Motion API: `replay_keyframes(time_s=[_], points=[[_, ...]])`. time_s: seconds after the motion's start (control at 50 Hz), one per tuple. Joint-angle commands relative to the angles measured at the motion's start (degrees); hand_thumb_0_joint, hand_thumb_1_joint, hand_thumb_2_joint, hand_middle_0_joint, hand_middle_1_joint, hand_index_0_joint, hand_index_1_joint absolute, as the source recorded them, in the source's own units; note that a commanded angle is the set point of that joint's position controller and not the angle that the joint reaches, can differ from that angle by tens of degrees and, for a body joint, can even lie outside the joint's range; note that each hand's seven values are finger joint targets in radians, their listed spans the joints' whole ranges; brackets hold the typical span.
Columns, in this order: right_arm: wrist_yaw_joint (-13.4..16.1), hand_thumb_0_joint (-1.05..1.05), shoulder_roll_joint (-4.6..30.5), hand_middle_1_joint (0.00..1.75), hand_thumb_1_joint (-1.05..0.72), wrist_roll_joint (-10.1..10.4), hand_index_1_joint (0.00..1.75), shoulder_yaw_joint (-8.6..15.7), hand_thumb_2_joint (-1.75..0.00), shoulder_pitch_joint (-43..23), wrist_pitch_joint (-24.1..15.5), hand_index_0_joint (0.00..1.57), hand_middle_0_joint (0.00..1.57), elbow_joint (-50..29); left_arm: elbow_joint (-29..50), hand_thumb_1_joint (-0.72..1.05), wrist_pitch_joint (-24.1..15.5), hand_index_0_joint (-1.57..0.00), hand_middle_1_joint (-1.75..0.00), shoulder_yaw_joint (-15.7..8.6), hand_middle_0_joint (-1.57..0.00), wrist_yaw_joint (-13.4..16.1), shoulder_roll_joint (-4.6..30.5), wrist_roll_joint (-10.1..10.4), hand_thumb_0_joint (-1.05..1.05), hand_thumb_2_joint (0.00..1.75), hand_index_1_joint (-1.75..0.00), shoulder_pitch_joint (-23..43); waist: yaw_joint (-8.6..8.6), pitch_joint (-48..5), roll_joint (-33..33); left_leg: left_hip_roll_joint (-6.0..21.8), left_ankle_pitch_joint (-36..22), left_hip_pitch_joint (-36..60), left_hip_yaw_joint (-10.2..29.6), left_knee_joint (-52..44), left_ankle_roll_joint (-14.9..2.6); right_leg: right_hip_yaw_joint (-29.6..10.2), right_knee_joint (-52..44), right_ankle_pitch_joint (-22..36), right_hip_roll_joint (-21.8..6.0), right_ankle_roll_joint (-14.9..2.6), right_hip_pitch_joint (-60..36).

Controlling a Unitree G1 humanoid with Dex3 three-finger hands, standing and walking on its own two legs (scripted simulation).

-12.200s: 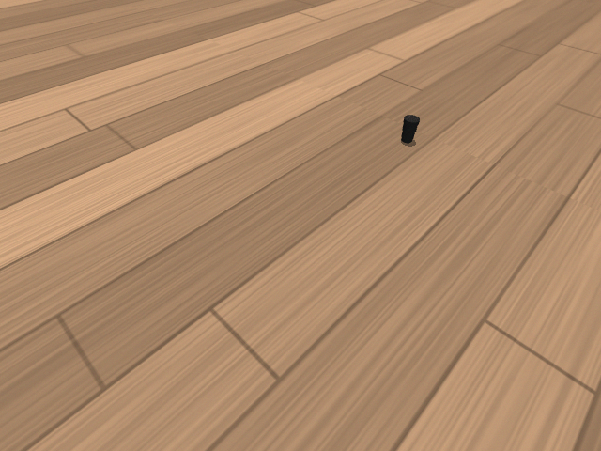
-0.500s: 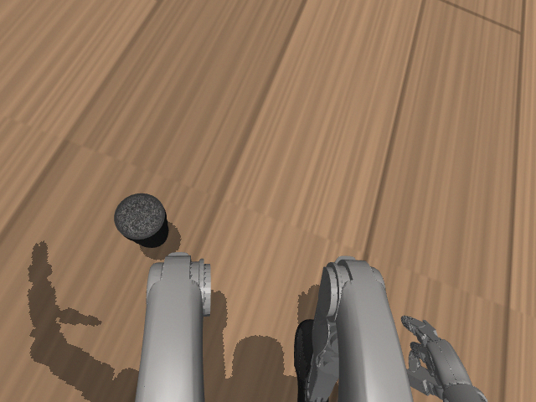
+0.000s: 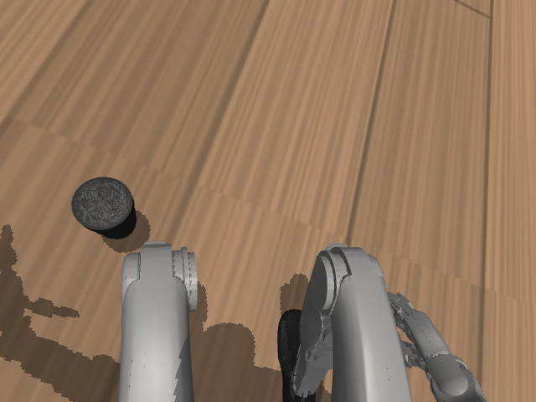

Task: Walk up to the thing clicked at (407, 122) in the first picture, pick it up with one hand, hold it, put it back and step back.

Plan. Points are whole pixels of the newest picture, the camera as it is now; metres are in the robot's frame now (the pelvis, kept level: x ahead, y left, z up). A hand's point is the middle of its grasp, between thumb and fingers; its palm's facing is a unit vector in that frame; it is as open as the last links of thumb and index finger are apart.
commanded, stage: approach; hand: left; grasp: from the side
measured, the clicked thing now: (111, 214) +0.41 +0.27 -0.25
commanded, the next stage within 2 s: close in in 0.16 s
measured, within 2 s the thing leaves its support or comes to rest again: neither
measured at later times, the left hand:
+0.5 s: hand (67, 231) +0.36 +0.31 -0.20, palm faces +0.25 -0.96 +0.07, open 17.6 cm
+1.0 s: hand (96, 226) +0.37 +0.28 -0.22, palm faces +0.29 -0.96 +0.02, open 17.2 cm
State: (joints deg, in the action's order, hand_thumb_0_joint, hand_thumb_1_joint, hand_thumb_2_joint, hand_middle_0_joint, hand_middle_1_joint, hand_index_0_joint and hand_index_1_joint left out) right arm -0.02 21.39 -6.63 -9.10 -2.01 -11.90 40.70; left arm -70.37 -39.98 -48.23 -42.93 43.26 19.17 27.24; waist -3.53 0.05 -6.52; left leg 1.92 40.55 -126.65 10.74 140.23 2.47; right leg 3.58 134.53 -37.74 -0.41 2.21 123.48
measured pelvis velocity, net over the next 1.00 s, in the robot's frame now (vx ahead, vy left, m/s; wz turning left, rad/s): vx -0.02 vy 0.03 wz -0.12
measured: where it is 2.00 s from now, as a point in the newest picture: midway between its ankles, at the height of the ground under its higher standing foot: (230, 390)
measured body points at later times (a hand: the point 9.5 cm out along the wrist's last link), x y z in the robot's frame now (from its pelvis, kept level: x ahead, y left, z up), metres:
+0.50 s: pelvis -0.01 +0.02 -0.05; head +0.20 +0.18 +0.31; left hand +0.34 +0.37 -0.20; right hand +0.20 -0.23 -0.09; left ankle +0.08 +0.14 -0.29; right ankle +0.11 -0.13 -0.29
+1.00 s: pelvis -0.02 +0.03 -0.05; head +0.19 +0.20 +0.30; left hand +0.35 +0.33 -0.22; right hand +0.15 -0.23 -0.07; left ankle +0.08 +0.14 -0.29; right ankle +0.11 -0.13 -0.29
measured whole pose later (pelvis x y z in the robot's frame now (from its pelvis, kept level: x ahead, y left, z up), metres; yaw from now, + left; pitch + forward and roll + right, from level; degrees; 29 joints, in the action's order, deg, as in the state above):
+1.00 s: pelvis -0.02 +0.03 -0.05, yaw -7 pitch +9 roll -17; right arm -9.4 21.3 -21.0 -25.7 -9.6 -1.7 33.4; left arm -80.4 -68.1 -30.9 -3.8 40.3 6.8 27.1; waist -10.9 14.7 -15.0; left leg 0.3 40.0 -126.0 21.7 154.2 0.7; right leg 11.3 139.0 -34.2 3.1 3.3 117.0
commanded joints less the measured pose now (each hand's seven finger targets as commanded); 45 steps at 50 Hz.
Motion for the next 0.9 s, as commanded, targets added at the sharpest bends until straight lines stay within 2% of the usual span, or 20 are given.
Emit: replay_keyframes(time_s=[0.0,0.08,0.12,0.16,0.24,0.3,0.34,0.42,0.44,0.5,0.52,0.54,0.56,0.58,0.6,0.64,0.7,0.72,0.78,0.88], points=[[0.2,0.0,15.5,0.3,-0.91,-1.9,0.3,2.8,-0.91,1.6,-0.2,0.2,0.2,-4.4,8.2,-0.51,-7.7,-0.05,-0.07,-2.7,-0.08,1.3,22.8,0.0,0.0,0.07,-0.1,6.0,1.35,-32.9,16.5,0.4,-6.5,23.2,-6.4,-14.5,-2.38,5.5,-9.7,4.2,2.6,-3.97,-16.7],[-0.3,0.0,16.7,0.3,-0.92,-3.8,0.3,0.7,-0.91,-0.6,1.9,0.2,0.2,-4.5,8.4,-0.53,-10.6,-0.04,-0.09,-2.8,-0.07,3.2,24.7,-1.5,0.0,0.09,-0.11,8.3,0.42,-32.9,22.3,0.8,-8.4,26.2,-4.9,-13.5,-1.46,7.3,-6.7,6.0,2.8,-4.01,-15.9],[-0.7,0.0,17.1,0.3,-0.93,-4.4,0.3,-0.2,-0.91,-1.9,2.6,0.2,0.2,-4.6,5.7,-0.56,-11.6,-0.04,-0.09,0.5,-0.07,3.5,19.1,-1.2,0.0,0.08,-0.11,6.4,-1.23,-31.0,22.4,0.9,-8.8,26.5,-3.9,-12.9,-1.14,8.2,-5.8,6.6,2.9,-4.02,-14.8],[-0.9,0.0,17.4,0.3,-0.93,-5.0,0.3,-1.0,-0.91,-2.5,3.1,0.2,0.2,-4.4,4.6,-0.57,-12.9,-0.05,-0.09,1.0,-0.07,4.5,17.4,-0.8,0.0,0.06,-0.11,5.6,-1.88,-30.2,22.5,0.9,-11.0,27.3,-3.2,-11.4,-0.82,8.9,-5.0,8.2,3.0,-3.92,-14.8],[-1.5,0.0,17.6,0.3,-0.94,-6.2,0.3,-2.5,-0.91,-3.5,4.1,0.2,0.2,-4.6,4.2,-0.61,-15.7,-0.06,-0.1,5.5,-0.08,7.0,13.2,-1.4,0.0,0.05,-0.11,8.2,-4.82,-28.4,21.5,1.1,-11.6,26.3,-1.7,-9.3,-0.67,10.3,-4.0,9.7,3.3,-3.71,-15.2],[-2.1,0.0,18.0,0.3,-0.94,-7.2,0.3,-4.1,-0.91,-5.5,4.9,0.2,0.2,-5.2,0.8,-0.61,-18.1,-0.06,-0.09,8.0,-0.07,9.9,10.6,-2.0,0.0,0.03,-0.09,8.1,-5.88,-24.9,19.8,1.2,-10.9,24.6,-0.8,-8.4,-0.64,11.1,-3.5,9.4,3.4,-3.51,-14.8],[-2.6,0.0,18.3,0.3,-0.94,-7.9,0.3,-5.2,-0.91,-6.2,5.6,0.2,0.2,-5.6,1.6,-0.61,-20.2,-0.06,-0.09,6.4,-0.07,13.0,13.3,-2.6,0.0,0.03,-0.09,8.6,-5.38,-24.8,20.4,1.1,-10.3,24.0,-0.4,-7.8,-0.66,11.6,-3.5,9.3,3.7,-3.34,-16.0],[-3.9,0.0,18.7,0.3,-0.93,-9.2,0.3,-6.4,-0.9,-6.8,6.5,0.2,0.2,-6.4,2.6,-0.61,-23.5,-0.07,-0.09,7.6,-0.07,19.0,11.4,-4.6,0.0,0.03,-0.09,9.0,-5.99,-22.3,23.0,1.1,-7.7,24.4,0.3,-8.6,-0.09,13.0,-3.1,7.8,4.0,-3.23,-16.1],[-4.1,0.0,19.0,0.3,-0.93,-9.7,0.3,-6.3,-0.9,-6.6,6.9,0.2,0.2,-6.4,5.5,-0.61,-24.5,-0.08,-0.09,5.9,-0.08,20.6,13.1,-5.0,0.0,0.03,-0.09,8.9,-5.03,-23.2,24.2,1.1,-9.1,25.5,0.3,-8.7,0.16,13.2,-2.8,9.1,4.0,-3.25,-16.6],[-4.9,0.0,19.5,0.3,-0.93,-10.4,0.3,-6.0,-0.9,-7.6,7.7,0.2,0.2,-7.9,4.6,-0.61,-25.8,-0.07,-0.09,9.2,-0.07,24.4,8.1,-6.9,0.0,0.03,-0.08,7.6,-7.0,-20.6,25.8,1.1,-8.4,25.8,1.3,-10.0,0.82,14.2,-2.1,8.9,3.7,-3.38,-15.0],[-5.1,0.0,19.8,0.3,-0.93,-10.7,0.3,-5.8,-0.91,-7.3,7.9,0.2,0.2,-8.0,4.2,-0.61,-25.8,-0.07,-0.09,8.4,-0.07,25.5,8.8,-7.3,0.0,0.03,-0.08,6.3,-6.71,-20.6,25.4,1.2,-8.3,25.9,1.5,-9.8,0.73,14.2,-2.1,9.2,3.8,-3.37,-15.0],[-5.3,0.0,19.8,0.3,-0.93,-10.8,0.3,-5.9,-0.91,-7.9,8.3,0.2,0.2,-8.5,3.0,-0.61,-25.9,-0.07,-0.08,12.0,-0.07,25.9,5.1,-7.7,0.0,0.03,-0.07,7.5,-8.62,-18.9,24.7,1.0,-6.9,25.1,1.9,-10.0,0.85,14.4,-2.4,8.6,3.6,-3.28,-14.0],[-5.7,0.0,19.5,0.3,-0.93,-11.2,0.3,-6.2,-0.9,-7.9,8.5,0.2,0.2,-8.7,2.9,-0.61,-26.2,-0.07,-0.08,13.1,-0.07,26.7,4.3,-7.9,0.0,0.04,-0.07,8.1,-9.4,-17.8,23.9,1.0,-5.4,23.7,2.2,-9.8,0.58,14.6,-2.8,7.9,3.7,-3.15,-14.3],[-5.8,0.0,19.9,0.3,-0.93,-11.2,0.3,-6.0,-0.9,-7.7,8.7,0.2,0.2,-8.5,2.5,-0.61,-26.4,-0.07,-0.07,12.2,-0.06,27.6,5.7,-8.1,0.0,0.03,-0.07,7.4,-8.86,-17.2,23.0,1.0,-4.1,22.9,2.3,-9.7,0.42,14.6,-2.9,7.1,3.8,-3.15,-13.7],[-6.0,0.0,19.4,0.3,-0.93,-11.5,0.3,-6.5,-0.9,-7.8,8.8,0.2,0.2,-8.8,2.6,-0.6,-26.6,-0.07,-0.07,14.1,-0.06,28.0,5.0,-8.4,0.0,0.03,-0.07,7.8,-9.45,-17.0,22.6,0.9,-4.1,22.3,2.3,-9.3,0.24,14.5,-3.3,7.3,4.0,-2.98,-14.3],[-6.3,0.0,19.5,0.3,-0.93,-12.2,0.3,-6.8,-0.9,-7.4,9.3,0.2,0.2,-8.5,1.7,-0.57,-27.2,-0.06,-0.06,14.0,-0.06,29.5,6.2,-8.9,0.0,0.03,-0.05,7.4,-9.76,-16.8,21.0,0.8,-3.6,21.2,2.4,-8.4,-0.18,14.5,-3.6,7.1,4.3,-2.82,-15.3],[-6.9,0.0,19.6,0.3,-0.92,-12.7,0.3,-7.6,-0.9,-7.8,9.5,0.2,0.2,-8.9,1.3,-0.53,-28.3,-0.06,-0.06,15.8,-0.05,31.8,5.3,-9.1,0.0,0.04,-0.05,9.7,-10.88,-15.2,20.0,0.8,-2.0,19.9,3.1,-8.2,-0.41,14.9,-3.9,6.3,4.5,-2.7,-14.9],[-7.2,0.0,19.6,0.3,-0.92,-12.8,0.3,-7.9,-0.9,-8.3,9.5,0.2,0.2,-9.4,-0.2,-0.52,-28.7,-0.06,-0.06,17.2,-0.05,32.4,3.1,-9.1,0.0,0.05,-0.05,9.5,-11.85,-14.4,18.8,0.8,-1.5,20.1,3.9,-8.4,-0.3,15.3,-3.7,6.2,4.5,-2.48,-14.8],[-7.7,0.0,20.1,0.3,-0.91,-13.4,0.3,-8.2,-0.9,-8.3,9.8,0.2,0.2,-9.2,-1.2,-0.49,-30.1,-0.05,-0.06,15.7,-0.05,35.2,5.6,-9.8,0.0,0.07,-0.05,9.7,-11.29,-13.5,18.8,0.8,1.1,19.4,4.3,-8.4,-0.42,15.4,-3.9,4.5,4.7,-2.41,-14.6],[-8.3,0.0,19.9,0.3,-0.9,-14.3,0.3,-9.0,-0.9,-8.7,10.3,0.2,0.2,-9.4,-3.3,-0.42,-31.7,-0.04,-0.05,17.0,-0.04,38.7,5.4,-12.1,0.0,0.11,-0.06,8.6,-11.4,-12.7,20.7,1.0,-2.2,20.6,4.5,-8.5,0.04,15.7,-3.2,7.0,5.0,-2.57,-15.4]])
